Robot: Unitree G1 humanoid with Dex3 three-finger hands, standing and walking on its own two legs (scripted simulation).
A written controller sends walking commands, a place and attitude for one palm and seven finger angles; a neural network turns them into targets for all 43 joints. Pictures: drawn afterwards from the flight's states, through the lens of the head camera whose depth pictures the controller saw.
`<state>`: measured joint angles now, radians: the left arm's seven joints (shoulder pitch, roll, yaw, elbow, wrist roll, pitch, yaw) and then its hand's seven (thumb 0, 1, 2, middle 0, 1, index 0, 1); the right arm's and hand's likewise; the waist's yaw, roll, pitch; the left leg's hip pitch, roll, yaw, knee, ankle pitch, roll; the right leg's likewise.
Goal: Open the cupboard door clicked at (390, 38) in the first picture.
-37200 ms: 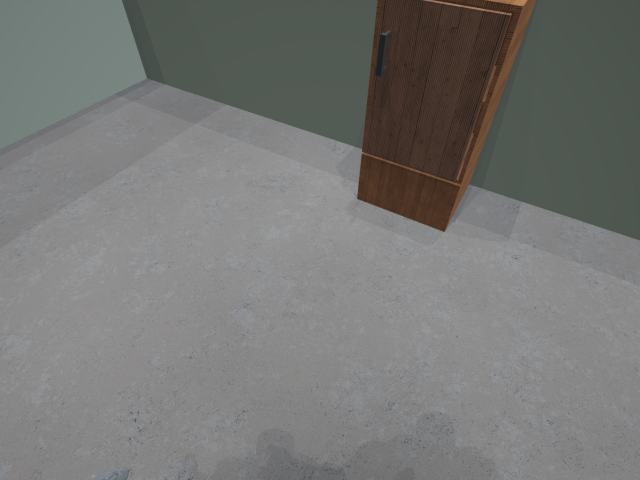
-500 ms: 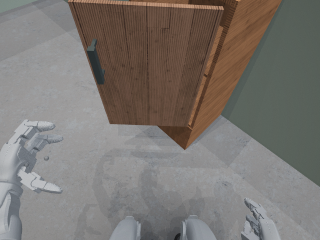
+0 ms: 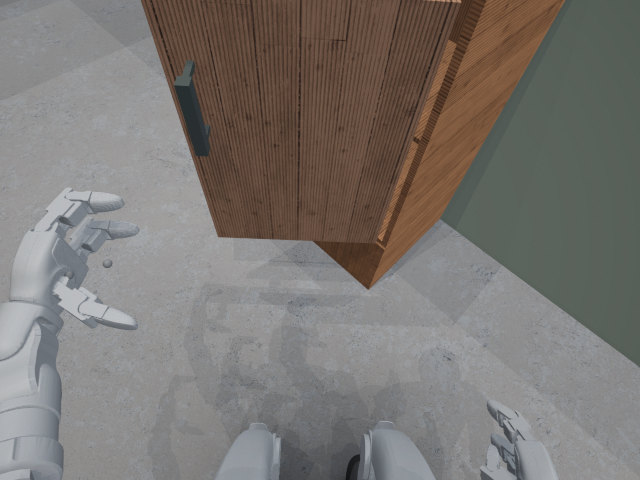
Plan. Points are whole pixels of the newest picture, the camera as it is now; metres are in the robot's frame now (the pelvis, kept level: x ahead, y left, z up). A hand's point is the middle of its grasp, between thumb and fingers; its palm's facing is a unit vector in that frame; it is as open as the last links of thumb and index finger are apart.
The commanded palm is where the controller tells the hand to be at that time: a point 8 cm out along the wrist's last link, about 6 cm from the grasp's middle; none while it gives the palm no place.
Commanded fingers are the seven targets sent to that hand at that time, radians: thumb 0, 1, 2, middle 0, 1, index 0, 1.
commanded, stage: move the hooked fingers beside the handle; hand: left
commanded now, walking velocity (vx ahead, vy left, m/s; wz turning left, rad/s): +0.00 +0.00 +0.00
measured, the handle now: (196, 110) +0.62 +0.22 +0.04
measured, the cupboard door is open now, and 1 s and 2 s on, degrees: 44 44 44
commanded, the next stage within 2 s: none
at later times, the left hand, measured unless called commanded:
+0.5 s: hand (127, 206) +0.43 +0.27 +0.05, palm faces +0.02 -1.00 -0.02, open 14.0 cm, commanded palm +0.41 +0.31 +0.04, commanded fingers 0.00 -0.50 0.30 -0.30 -1.20 -0.30 -1.20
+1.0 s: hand (139, 158) +0.51 +0.27 +0.04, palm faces +0.01 -1.00 -0.03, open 14.0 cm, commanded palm +0.51 +0.31 +0.04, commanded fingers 0.00 -0.50 0.30 -0.30 -1.20 -0.30 -1.20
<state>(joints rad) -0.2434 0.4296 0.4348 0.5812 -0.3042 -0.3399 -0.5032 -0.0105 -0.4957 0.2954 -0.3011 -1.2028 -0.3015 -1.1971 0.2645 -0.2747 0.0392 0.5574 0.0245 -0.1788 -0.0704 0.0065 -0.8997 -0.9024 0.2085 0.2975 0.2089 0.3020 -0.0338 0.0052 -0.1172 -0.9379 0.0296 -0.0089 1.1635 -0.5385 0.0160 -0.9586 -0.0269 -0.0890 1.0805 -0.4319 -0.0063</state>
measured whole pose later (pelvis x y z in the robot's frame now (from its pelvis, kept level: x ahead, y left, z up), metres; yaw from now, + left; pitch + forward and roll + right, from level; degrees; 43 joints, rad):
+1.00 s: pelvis -0.01 +0.00 -0.03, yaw -2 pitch +27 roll -5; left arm -0.93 0.78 0.56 1.21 -0.10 -0.37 -0.49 -0.01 -0.49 0.30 -0.30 -1.20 -0.30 -1.20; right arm 0.34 -0.30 0.07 0.59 -0.01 0.02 -0.04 0.00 -0.90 -0.90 0.21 0.30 0.21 0.30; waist -0.19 0.01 -0.09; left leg -1.19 0.06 -0.02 1.27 -0.55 0.02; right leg -1.20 0.00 -0.10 1.15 -0.41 0.00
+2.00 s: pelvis +0.01 +0.01 -0.02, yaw -4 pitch +30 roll -7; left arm -1.01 0.85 0.59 1.23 -0.04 -0.33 -0.45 -0.01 -0.49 0.30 -0.30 -1.20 -0.30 -1.20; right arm 0.35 -0.28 0.10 0.56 -0.02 0.10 -0.01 0.00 -0.90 -0.90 0.21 0.30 0.21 0.30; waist -0.24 0.02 -0.09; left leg -1.22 0.07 -0.03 1.27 -0.58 0.03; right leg -1.21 0.02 -0.10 1.11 -0.42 0.01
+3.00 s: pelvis +0.01 +0.00 -0.02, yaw -3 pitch +28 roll -5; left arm -0.95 0.67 0.52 1.16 -0.06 -0.38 -0.32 -0.01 -0.49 0.30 -0.30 -1.20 -0.30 -1.20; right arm 0.37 -0.26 0.07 0.59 -0.03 0.10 0.01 0.00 -0.90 -0.90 0.21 0.30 0.21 0.30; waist -0.22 0.03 -0.10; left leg -1.18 0.07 -0.02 1.24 -0.56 0.02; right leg -1.19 0.02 -0.09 1.11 -0.42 0.00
